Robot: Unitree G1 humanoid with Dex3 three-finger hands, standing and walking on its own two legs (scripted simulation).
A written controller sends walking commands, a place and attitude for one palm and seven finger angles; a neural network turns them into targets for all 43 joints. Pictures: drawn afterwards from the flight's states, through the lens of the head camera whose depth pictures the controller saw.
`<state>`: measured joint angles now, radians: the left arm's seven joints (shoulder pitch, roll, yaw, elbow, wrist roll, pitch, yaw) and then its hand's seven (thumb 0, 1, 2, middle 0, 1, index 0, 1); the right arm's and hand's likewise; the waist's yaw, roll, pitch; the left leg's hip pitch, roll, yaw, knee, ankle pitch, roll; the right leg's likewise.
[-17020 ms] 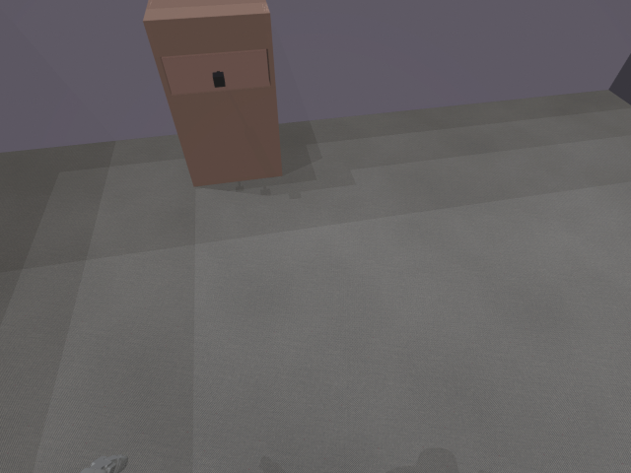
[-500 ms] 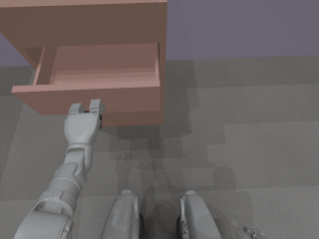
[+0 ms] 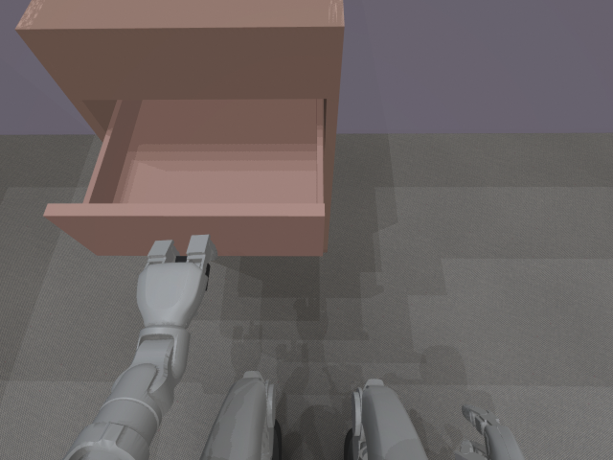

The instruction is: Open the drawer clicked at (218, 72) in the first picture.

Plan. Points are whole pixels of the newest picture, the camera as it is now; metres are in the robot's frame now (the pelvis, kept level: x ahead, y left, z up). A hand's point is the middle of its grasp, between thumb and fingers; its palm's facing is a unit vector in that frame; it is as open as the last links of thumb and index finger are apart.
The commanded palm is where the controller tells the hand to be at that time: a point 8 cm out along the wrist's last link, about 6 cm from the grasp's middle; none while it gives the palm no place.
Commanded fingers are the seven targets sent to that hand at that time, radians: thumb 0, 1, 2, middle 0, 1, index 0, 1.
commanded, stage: pull the drawer open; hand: left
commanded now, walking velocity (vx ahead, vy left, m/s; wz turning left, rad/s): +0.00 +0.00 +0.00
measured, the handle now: (193, 261) +0.39 +0.19 -0.07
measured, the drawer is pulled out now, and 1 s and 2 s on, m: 0.21 0.30 0.29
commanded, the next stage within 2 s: open the thumb to release the handle in 0.86 s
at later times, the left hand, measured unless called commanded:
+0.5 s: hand (182, 336) +0.28 +0.19 -0.09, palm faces -0.04 -0.08 -1.00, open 7.6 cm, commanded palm +0.25 +0.20 -0.03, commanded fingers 0.00 0.90 0.90 -0.40 -1.35 -0.40 -1.35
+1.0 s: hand (179, 361) +0.25 +0.19 -0.09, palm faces -0.05 -0.10 -0.99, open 7.6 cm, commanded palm +0.23 +0.20 -0.03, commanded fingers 0.00 0.69 0.81 -0.38 -1.33 -0.38 -1.33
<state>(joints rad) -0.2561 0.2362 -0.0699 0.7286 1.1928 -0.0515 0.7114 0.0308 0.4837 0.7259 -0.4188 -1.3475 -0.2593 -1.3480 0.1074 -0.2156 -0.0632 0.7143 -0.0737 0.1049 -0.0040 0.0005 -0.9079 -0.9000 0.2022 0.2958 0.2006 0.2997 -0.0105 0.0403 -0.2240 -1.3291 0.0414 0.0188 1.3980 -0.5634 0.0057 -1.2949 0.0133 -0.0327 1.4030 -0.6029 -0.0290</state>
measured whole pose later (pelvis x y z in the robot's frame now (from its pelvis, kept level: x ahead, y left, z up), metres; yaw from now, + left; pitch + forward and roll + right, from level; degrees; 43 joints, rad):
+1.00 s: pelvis +0.00 -0.01 -0.01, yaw +0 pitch +27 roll +0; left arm 0.18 0.23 -0.11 0.31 1.18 -0.03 0.68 0.05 0.54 0.66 -0.42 -1.35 -0.23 -1.35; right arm 0.03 -0.20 -0.03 0.61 -0.09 0.10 -0.01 0.00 -0.91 -0.90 0.20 0.30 0.20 0.30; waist 0.02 0.03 -0.23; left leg -1.33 0.05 0.01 1.46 -0.60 -0.01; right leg -1.30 0.02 -0.03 1.48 -0.65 -0.04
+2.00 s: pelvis -0.01 -0.01 +0.00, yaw +1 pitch +25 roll +0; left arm -0.01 0.23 -0.15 0.49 1.17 0.01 0.68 -0.01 -0.49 0.30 -0.32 -1.20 -0.35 -1.23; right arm 0.08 -0.21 -0.04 0.69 -0.06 0.07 -0.05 0.00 -0.91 -0.90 0.20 0.30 0.20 0.30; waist 0.03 0.04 -0.22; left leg -1.28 0.03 0.00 1.39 -0.55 -0.01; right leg -1.25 0.01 -0.05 1.40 -0.60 -0.04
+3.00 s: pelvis +0.02 +0.00 +0.06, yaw +1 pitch +19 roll +0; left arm 0.14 0.23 -0.19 0.32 1.13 0.09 0.63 -0.01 -0.49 0.30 -0.32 -1.20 -0.33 -1.20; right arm 0.12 -0.21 -0.03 0.62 -0.05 0.12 -0.02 0.00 -0.91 -0.90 0.20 0.30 0.20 0.30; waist 0.02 0.05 -0.20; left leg -0.97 0.03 0.01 1.15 -0.51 0.00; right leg -0.94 0.01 -0.03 1.16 -0.55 -0.03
